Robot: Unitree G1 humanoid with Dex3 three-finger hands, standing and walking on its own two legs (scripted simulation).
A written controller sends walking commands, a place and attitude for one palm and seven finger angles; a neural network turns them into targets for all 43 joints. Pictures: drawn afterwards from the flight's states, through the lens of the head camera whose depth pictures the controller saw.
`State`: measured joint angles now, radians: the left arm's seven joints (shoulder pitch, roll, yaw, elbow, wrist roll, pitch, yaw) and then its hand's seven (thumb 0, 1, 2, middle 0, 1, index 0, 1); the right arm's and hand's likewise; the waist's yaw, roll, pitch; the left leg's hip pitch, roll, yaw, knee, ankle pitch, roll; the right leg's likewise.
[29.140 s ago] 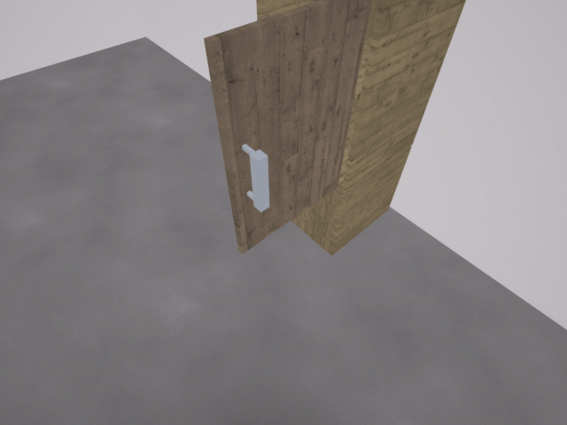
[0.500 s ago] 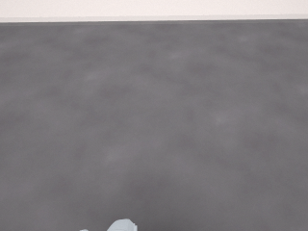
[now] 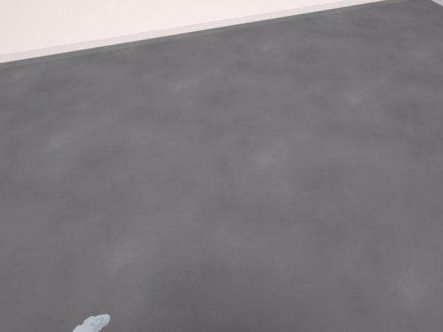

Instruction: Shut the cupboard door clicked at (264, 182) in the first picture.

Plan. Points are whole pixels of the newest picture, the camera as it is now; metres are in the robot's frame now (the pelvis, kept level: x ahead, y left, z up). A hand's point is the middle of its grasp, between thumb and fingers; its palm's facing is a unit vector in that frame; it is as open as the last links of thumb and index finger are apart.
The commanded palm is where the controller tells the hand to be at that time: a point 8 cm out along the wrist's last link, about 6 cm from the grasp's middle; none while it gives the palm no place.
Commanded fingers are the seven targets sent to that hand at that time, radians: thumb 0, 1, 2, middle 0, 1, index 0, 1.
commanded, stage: turn to face it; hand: left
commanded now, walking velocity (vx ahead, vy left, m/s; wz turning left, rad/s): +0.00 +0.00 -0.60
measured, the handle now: out of the picture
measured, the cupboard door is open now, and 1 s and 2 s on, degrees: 70 70 70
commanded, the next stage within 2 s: none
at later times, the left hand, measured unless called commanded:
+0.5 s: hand (133, 311) +0.17 +0.20 -0.16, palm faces -0.24 -0.95 -0.20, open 7.4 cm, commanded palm none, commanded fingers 0.00 0.90 0.90 -0.20 -0.30 -0.20 -0.30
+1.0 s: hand (179, 290) +0.22 +0.11 -0.15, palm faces -0.54 -0.81 -0.23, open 7.4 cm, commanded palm none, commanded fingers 0.00 0.90 0.90 -0.20 -0.30 -0.20 -0.30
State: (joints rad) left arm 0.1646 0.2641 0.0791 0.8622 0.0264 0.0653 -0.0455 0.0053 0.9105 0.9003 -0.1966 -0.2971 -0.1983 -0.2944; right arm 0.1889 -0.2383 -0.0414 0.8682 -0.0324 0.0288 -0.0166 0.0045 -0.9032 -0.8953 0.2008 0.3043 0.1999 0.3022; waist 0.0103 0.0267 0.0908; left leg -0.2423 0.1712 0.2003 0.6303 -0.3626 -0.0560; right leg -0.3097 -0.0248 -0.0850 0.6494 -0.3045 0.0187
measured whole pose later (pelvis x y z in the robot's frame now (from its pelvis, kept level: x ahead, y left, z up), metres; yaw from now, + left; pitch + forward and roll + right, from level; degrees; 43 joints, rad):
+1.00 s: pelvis +0.03 +0.00 +0.01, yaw -34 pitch +1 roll +1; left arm 0.18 0.22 0.05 0.88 0.03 0.05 -0.01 0.00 0.90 0.90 -0.20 -0.30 -0.20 -0.30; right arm 0.17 -0.25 -0.05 0.86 -0.01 0.05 -0.02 0.01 -0.91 -0.90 0.20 0.30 0.19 0.30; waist 0.00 -0.01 0.08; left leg -0.44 0.05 0.03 0.86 -0.42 -0.09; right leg -0.29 0.03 0.07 0.53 -0.27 -0.02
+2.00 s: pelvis +0.07 -0.03 +0.01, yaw -70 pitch +1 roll -2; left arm 0.17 0.28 0.09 0.89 0.02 0.08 -0.04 0.01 0.91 0.90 -0.20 -0.30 -0.20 -0.29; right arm 0.20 -0.20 0.00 0.84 -0.03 0.01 -0.03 0.00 -0.90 -0.90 0.20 0.30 0.20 0.30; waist 0.02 -0.04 0.09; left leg -0.26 0.10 0.13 0.53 -0.28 0.00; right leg -0.49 0.01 -0.01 1.12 -0.47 0.05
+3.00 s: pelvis +0.01 -0.10 +0.00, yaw -90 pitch +0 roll -1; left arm 0.21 0.21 0.06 0.98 0.03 0.01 -0.03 0.00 0.91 0.90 -0.20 -0.30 -0.20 -0.29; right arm 0.33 -0.24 -0.05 1.04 -0.03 0.04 -0.02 0.01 -0.91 -0.90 0.20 0.30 0.20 0.30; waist -0.02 0.04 0.02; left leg -0.34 0.13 0.08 0.84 -0.50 -0.03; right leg -0.21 0.01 -0.08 0.53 -0.32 -0.03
